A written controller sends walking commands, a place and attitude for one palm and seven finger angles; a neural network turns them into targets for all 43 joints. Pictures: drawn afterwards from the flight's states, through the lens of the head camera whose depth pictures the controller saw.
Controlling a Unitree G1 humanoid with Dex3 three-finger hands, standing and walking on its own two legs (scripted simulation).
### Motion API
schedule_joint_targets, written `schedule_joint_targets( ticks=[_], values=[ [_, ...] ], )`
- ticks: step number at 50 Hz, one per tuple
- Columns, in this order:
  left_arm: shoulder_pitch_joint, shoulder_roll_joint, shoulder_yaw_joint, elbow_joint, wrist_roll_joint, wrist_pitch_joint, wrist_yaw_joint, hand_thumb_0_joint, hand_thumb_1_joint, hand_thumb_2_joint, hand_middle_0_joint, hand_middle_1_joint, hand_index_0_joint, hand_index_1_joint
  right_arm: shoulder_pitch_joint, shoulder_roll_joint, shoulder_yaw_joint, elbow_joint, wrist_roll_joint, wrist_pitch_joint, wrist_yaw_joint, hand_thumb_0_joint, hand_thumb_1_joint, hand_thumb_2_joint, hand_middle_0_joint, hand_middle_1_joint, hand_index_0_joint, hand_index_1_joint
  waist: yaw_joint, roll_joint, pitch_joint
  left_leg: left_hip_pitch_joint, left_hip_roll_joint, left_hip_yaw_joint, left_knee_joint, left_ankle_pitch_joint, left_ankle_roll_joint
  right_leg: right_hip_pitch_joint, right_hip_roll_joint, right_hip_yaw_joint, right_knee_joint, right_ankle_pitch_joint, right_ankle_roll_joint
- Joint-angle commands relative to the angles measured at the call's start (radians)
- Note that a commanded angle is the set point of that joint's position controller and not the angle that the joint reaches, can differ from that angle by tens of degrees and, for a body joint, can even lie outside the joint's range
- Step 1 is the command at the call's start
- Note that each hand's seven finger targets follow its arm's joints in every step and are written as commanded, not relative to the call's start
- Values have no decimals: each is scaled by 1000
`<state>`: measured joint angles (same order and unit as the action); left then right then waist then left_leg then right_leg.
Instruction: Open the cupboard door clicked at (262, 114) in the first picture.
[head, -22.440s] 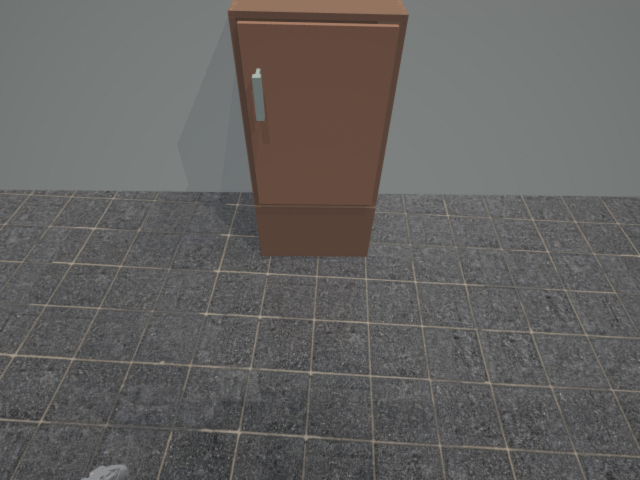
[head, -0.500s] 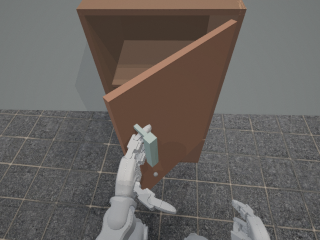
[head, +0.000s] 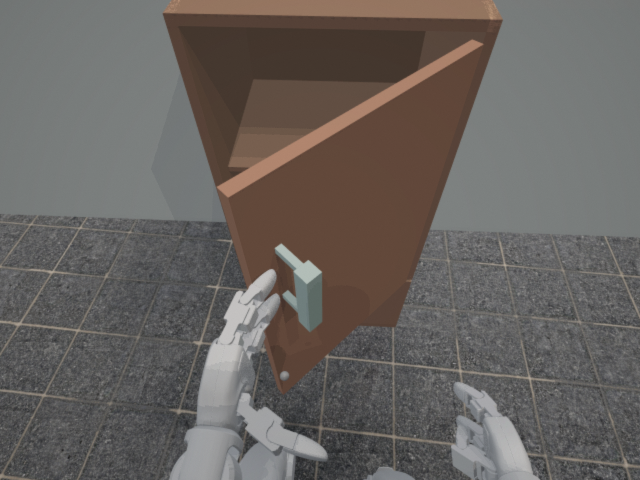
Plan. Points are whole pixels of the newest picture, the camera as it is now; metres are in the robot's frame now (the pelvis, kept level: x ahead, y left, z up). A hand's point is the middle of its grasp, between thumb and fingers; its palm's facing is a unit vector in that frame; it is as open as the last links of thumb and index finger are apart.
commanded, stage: slide the hand sideways off the handle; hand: left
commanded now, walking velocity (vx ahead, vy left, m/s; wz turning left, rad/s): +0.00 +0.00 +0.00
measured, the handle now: (297, 288) +0.34 +0.05 +0.06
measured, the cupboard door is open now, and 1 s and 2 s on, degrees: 46 46 46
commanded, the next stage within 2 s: draw the hand back to the body in 0.40 s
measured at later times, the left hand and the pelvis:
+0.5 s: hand (236, 412) +0.19 +0.10 +0.06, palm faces -0.05 -1.00 +0.02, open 16.3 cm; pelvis +0.00 -0.01 -0.01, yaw +1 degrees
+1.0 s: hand (158, 397) +0.19 +0.15 +0.13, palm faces -0.02 -1.00 -0.05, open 16.2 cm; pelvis +0.01 +0.00 +0.03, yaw +1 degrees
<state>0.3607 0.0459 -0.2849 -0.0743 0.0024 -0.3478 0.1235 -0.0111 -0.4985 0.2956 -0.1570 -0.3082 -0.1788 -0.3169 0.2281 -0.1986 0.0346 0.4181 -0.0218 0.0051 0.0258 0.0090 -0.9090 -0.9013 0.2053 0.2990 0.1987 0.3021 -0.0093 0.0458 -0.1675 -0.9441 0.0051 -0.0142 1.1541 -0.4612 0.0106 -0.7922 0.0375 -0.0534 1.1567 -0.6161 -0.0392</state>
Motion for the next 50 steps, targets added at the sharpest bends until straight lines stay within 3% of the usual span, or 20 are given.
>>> schedule_joint_targets(
  ticks=[1,5,9,16,18,21,24,25,28,29,33,35,42,45,47,50],
  values=[
    [-21,23,65,-238,-16,-72,-18,0,-500,300,-150,-300,-150,-300,-53,-98,-48,-164,7,-49,-16,0,-900,-900,200,300,200,300,-9,-75,-172,245,-10,-27,-131,134,13,4,-8,38,-208,301,12],
    [37,39,90,-273,-46,-87,-51,0,-500,300,-150,-300,-150,-300,-52,-98,-50,-170,10,-56,-20,0,-900,-900,200,300,200,300,-5,-52,-183,240,-12,-22,-119,158,13,15,-8,42,-199,343,15],
    [76,75,137,-280,-69,-95,-79,0,-500,300,-150,-300,-150,-300,-49,-103,-54,-168,11,-63,-27,0,-900,-900,200,300,200,300,-4,-59,-173,226,-11,-23,-109,163,12,15,-7,46,-195,360,18],
    [204,109,184,-327,-118,-122,-163,0,-500,300,-150,-300,-150,-300,-40,-103,-66,-161,18,-78,-34,0,-900,-900,200,300,200,300,-4,-80,-206,194,-14,-23,-78,203,11,59,-21,71,-180,499,42],
    [208,118,188,-334,-131,-128,-194,0,-500,300,-150,-300,-150,-300,-42,-104,-67,-160,21,-81,-38,0,-900,-900,200,300,200,300,-8,-61,-185,174,-16,-25,-69,196,13,52,-22,78,-179,487,41],
    [159,109,164,-345,-143,-147,-222,0,-500,300,-150,-300,-150,-300,-35,-112,-67,-155,20,-97,-44,0,-900,-900,200,300,200,300,-34,-68,-163,160,-13,-33,-48,162,15,-7,-22,75,-173,429,44],
    [160,115,170,-352,-148,-150,-224,0,-500,300,-150,-300,-150,-300,-41,-114,-69,-160,19,-108,-48,0,-900,-900,200,300,200,300,-19,-45,-176,153,-13,-33,-43,140,15,-30,-17,71,-166,352,34],
    [167,113,166,-359,-147,-147,-220,0,-500,300,-150,-300,-150,-300,-42,-113,-69,-165,19,-110,-47,0,-900,-900,200,300,200,300,-16,-46,-182,155,-12,-33,-43,133,16,-33,-17,72,-168,339,34],
    [204,199,253,-457,-151,-117,-193,0,-500,300,-150,-300,-150,-300,-39,-109,-72,-185,26,-95,-54,0,-900,-900,200,300,200,300,26,-9,-249,215,-13,-26,-86,179,18,48,-7,68,-182,359,23],
    [222,199,256,-474,-148,-100,-187,0,-500,300,-150,-300,-150,-300,-40,-105,-70,-190,33,-90,-55,0,-900,-900,200,300,200,300,27,12,-245,249,-14,-20,-105,192,19,53,-4,59,-194,367,21],
    [212,195,276,-448,-174,-30,-188,0,-500,300,-150,-300,-150,-300,-45,-106,-60,-190,44,-79,-73,0,-900,-900,200,300,200,300,3,-66,-153,248,-11,-25,-150,138,21,87,-3,67,-280,316,38],
    [196,181,262,-437,-187,-10,-207,0,-500,300,-150,-300,-150,-300,-45,-111,-51,-187,48,-85,-78,0,-900,-900,200,300,200,300,-11,-62,-93,255,-11,-26,-175,102,20,75,-5,64,-316,262,42],
    [225,225,317,-478,-227,13,-256,0,-500,300,-150,-300,-150,-300,-44,-120,-47,-186,55,-116,-83,0,-900,-900,200,300,200,300,6,-10,-65,349,-10,-33,-256,117,18,109,6,24,-348,248,30],
    [215,265,380,-488,-245,24,-257,0,-500,300,-150,-300,-150,-300,-47,-122,-46,-180,58,-121,-86,0,-900,-900,200,300,200,300,11,-31,-61,357,-10,-33,-267,127,20,139,5,37,-375,258,34],
    [221,269,394,-510,-252,27,-264,0,-430,330,-153,-300,-153,-300,-48,-122,-46,-179,63,-126,-87,0,-900,-900,200,300,200,300,17,10,-58,389,-10,-32,-288,140,18,148,10,20,-375,268,28],
    [234,282,421,-532,-277,45,-282,0,-325,375,-156,-300,-156,-300,-49,-122,-44,-171,68,-137,-89,0,-900,-900,200,300,200,300,20,19,-67,424,-9,-35,-308,171,18,177,12,11,-387,315,30]
  ],
)
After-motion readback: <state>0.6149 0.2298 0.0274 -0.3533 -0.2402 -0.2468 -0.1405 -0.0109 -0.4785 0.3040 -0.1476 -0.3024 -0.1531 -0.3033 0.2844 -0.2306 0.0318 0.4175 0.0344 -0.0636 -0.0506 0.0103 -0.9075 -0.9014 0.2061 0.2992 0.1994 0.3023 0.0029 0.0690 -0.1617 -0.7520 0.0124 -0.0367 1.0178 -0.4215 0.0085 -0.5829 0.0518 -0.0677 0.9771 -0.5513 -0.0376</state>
